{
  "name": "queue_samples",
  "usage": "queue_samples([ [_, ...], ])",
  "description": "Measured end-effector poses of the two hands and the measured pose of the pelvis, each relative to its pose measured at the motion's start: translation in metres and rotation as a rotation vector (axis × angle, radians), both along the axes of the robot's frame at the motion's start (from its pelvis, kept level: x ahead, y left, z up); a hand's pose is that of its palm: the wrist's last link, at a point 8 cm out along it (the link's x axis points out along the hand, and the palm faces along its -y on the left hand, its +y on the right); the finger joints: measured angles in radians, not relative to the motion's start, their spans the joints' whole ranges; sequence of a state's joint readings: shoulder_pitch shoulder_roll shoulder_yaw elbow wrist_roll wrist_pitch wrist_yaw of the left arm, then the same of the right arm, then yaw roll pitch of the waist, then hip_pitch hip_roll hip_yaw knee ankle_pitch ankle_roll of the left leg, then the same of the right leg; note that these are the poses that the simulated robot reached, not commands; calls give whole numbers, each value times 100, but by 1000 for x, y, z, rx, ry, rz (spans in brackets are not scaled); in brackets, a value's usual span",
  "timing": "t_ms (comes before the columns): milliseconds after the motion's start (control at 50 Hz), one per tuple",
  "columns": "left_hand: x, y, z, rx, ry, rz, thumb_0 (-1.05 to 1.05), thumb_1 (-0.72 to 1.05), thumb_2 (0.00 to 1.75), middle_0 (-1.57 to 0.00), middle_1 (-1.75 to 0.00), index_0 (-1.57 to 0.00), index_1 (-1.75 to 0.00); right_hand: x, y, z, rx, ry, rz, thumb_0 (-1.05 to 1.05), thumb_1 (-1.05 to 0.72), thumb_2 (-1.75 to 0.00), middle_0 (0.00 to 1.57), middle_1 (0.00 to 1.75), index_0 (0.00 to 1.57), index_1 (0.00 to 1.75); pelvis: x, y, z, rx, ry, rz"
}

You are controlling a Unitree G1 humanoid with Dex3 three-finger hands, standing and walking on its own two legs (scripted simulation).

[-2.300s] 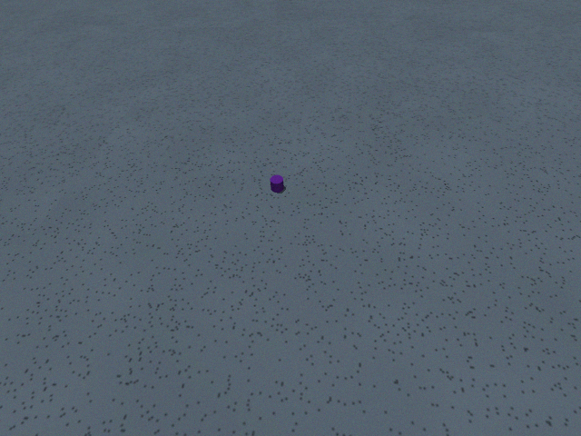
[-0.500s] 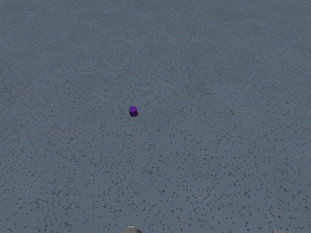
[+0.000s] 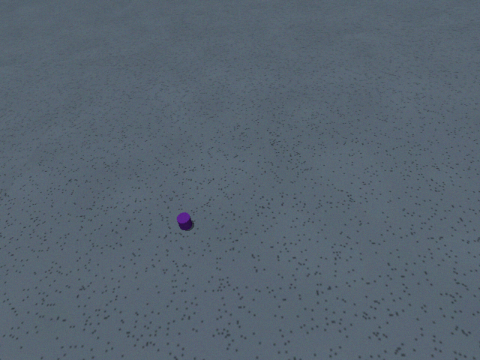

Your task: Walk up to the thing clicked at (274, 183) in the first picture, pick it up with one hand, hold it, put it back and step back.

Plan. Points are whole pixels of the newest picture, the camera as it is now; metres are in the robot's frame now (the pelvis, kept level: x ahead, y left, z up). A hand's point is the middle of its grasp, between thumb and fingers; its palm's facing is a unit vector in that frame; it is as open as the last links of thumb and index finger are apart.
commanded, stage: walk up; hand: left
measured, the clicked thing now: (184, 221) +0.91 +0.31 -0.72
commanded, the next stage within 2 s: none
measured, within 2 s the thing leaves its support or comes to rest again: neither
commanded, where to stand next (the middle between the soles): +0.52 +0.06 m, yaw +0 degrees
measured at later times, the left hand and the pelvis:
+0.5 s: hand (88, 342) +0.23 +0.33 -0.14, palm faces -0.04 -0.93 -0.35, open 7.4 cm; pelvis +0.20 +0.05 +0.01, yaw +0 degrees
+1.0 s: hand (118, 239) +0.43 +0.29 -0.10, palm faces -0.02 -0.91 -0.41, open 7.4 cm; pelvis +0.36 +0.02 +0.01, yaw +0 degrees
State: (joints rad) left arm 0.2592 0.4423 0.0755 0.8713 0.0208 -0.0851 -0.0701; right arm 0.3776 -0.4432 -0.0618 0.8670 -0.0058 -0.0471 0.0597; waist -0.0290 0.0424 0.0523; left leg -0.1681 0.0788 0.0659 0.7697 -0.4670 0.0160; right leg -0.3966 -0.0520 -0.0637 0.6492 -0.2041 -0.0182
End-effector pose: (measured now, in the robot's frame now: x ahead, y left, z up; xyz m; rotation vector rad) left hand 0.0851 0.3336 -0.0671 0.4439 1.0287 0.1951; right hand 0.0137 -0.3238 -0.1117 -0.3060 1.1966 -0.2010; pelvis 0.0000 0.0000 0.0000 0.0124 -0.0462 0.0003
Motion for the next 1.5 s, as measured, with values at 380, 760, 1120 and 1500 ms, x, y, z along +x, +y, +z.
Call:
queue_samples([
  [380,82,21,-29,-79,139,95,0,90,89,-21,-30,-21,-30,233,37,29,-35,-95,126,1,-91,-90,20,30,20,30,157,33,4,-37,16,19],
  [760,277,21,-11,-73,91,4,0,90,89,-20,-30,-20,-30,301,43,27,-16,-41,16,1,-90,-90,20,30,21,30,290,38,15,10,-2,-7],
  [1120,345,20,-1,-37,76,72,0,90,89,-21,-30,-21,-30,440,42,18,0,-15,86,1,-91,-90,20,30,20,30,393,34,16,-21,0,10],
  [1500,421,43,-43,-75,172,69,0,90,89,-20,-30,-21,-30,515,72,25,-67,-73,49,1,-90,-90,20,30,21,30,456,63,5,-22,6,-12],
])
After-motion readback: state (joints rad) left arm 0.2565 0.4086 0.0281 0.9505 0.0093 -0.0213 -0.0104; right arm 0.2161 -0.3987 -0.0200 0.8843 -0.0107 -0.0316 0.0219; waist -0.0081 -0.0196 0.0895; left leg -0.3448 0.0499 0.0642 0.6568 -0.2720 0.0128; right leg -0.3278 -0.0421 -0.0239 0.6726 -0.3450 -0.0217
